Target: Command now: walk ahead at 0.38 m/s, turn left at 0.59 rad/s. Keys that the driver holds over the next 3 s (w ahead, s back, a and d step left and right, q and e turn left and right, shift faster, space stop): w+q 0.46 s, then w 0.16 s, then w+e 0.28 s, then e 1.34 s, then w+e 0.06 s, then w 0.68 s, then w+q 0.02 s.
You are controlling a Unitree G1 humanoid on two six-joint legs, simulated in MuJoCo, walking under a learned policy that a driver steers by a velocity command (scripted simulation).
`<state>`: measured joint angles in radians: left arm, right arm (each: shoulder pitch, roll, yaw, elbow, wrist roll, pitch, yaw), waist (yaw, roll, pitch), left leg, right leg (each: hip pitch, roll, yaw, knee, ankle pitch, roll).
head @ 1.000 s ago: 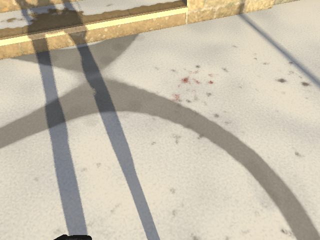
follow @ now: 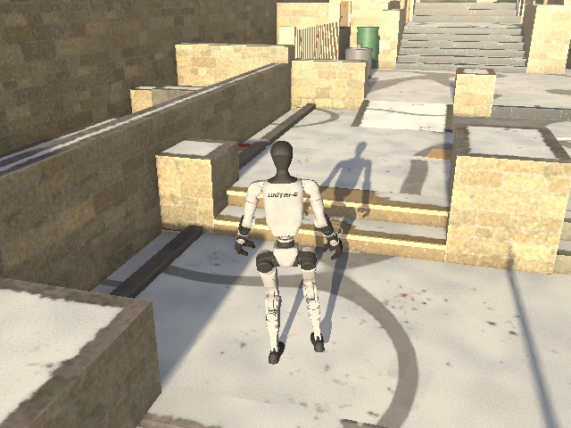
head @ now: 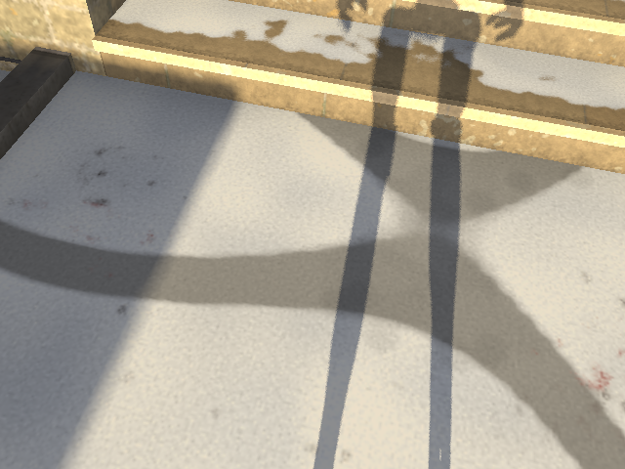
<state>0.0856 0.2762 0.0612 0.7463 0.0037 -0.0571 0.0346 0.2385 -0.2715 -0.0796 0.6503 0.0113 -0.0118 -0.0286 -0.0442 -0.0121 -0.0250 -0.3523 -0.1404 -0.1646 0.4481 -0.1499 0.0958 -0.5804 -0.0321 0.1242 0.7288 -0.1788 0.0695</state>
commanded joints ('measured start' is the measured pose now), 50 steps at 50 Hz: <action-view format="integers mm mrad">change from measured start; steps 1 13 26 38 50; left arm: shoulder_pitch -96 167 299 236 -32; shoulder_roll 85 105 176 112 36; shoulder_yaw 21 40 47 15 -7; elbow -94 -50 68 20 -89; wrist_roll -11 4 -26 -36 -7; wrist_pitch -40 -41 -25 -28 -17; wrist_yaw -13 -14 -24 -37 -84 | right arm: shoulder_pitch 5 -59 -299 -17 21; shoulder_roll -162 -110 -18 -74 -144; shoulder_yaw -46 -27 15 -8 -23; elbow -70 -119 -176 -27 87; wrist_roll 1 7 19 -18 -12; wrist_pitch -9 -28 -35 -74 -81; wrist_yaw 0 33 85 54 8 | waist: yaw -15 84 145 51 -5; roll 150 -113 -80 100 50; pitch -63 64 125 -51 88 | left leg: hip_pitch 111 -569 -346 240 271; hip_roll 248 184 185 380 352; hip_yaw -323 25 195 -61 300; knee -158 719 232 -226 -221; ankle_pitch -301 -140 60 144 520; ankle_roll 142 -77 -54 153 49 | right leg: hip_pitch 32 541 588 -63 -49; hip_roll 40 -248 -247 -140 -33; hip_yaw -26 208 -183 -39 -143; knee -110 -530 -536 501 -88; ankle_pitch -30 -210 280 -97 325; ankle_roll -13 -218 -203 -80 -86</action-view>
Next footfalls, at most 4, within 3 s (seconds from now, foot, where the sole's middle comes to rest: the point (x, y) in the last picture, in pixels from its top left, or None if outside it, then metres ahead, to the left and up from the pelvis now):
0.12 right None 0.14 -0.16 -0.78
0.62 left None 0.37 0.20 -0.78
1.12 right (263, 367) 0.72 0.08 -0.78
1.60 left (167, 368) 0.72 0.30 -0.78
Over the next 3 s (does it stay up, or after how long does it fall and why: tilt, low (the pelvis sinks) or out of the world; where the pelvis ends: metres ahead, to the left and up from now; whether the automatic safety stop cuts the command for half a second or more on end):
stays up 0.80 -0.03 -0.01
